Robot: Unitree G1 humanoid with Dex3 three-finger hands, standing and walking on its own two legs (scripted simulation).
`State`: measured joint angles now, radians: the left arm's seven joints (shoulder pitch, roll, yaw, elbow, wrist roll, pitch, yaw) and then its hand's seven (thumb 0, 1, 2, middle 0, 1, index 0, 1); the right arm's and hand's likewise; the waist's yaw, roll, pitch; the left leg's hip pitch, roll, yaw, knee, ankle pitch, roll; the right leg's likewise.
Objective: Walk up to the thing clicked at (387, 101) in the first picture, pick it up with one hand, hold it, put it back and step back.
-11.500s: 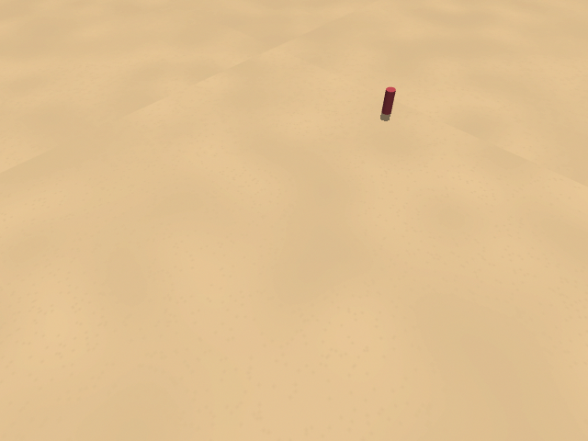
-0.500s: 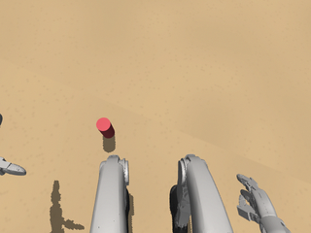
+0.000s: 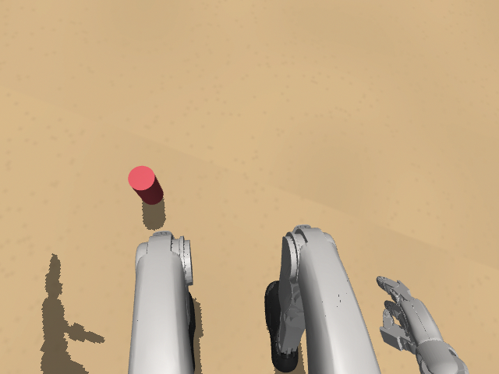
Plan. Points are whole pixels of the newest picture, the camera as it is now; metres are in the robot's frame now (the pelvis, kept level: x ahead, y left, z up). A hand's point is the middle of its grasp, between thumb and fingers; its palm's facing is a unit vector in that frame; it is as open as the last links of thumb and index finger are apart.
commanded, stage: go down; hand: left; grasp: from the side
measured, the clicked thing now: (147, 186) +0.46 +0.21 -0.35
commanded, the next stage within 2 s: approach in 0.68 s
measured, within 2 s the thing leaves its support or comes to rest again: neither
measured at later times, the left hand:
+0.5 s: hand out of the picture +0.38 +0.39 -0.03, palm faces +0.10 -0.99 -0.10, open 17.5 cm
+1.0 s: hand out of the picture +0.39 +0.40 -0.07, palm faces +0.12 -0.99 -0.04, open 17.6 cm
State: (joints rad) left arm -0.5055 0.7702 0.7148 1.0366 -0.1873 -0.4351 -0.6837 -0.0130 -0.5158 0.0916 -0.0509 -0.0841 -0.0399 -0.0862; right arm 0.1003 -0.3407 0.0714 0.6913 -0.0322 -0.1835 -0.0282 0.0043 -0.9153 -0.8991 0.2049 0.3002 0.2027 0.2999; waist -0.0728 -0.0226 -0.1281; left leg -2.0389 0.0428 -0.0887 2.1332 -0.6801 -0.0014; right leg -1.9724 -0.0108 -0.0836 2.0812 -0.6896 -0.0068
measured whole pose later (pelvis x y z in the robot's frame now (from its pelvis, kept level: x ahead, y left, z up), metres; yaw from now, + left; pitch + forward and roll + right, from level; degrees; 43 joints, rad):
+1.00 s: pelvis -0.01 +0.00 -0.06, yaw -3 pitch +30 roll -8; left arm -0.62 0.93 0.78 1.20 -0.27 -0.51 -0.78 -0.01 -0.58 0.05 -0.07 -0.08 -0.05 -0.10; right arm 0.08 -0.38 0.17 0.67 -0.06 -0.19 -0.01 0.00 -0.91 -0.90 0.20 0.30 0.20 0.30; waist -0.12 -0.06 -0.04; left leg -2.19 0.04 -0.14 2.34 -0.68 0.01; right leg -2.10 0.00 -0.12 2.25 -0.68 0.00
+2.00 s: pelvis -0.03 +0.02 -0.14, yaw -11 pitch +11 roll -17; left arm -0.59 0.80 0.48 1.47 -0.16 -1.10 -0.24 -0.02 -0.54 0.03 -0.06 -0.07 -0.06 -0.06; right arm -0.15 -0.40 0.50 0.59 -0.34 -0.05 0.12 0.00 -0.93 -0.90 0.21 0.30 0.20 0.30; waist -0.25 -0.26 0.27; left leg -2.22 0.04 -0.35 2.66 -0.69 0.01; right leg -2.05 0.06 -0.27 2.42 -0.61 0.05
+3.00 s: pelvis -0.03 +0.02 -0.14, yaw -13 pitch +10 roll -18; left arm -0.64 0.87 0.45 1.49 -0.10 -1.13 -0.04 -0.03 0.00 0.87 -0.74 -0.97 -0.80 -1.00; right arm -0.19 -0.38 0.56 0.55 -0.37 0.01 0.13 0.00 -0.89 -0.89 0.21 0.30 0.20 0.30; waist -0.26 -0.30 0.34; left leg -2.21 0.05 -0.40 2.68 -0.72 0.01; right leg -2.04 0.09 -0.30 2.40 -0.60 0.06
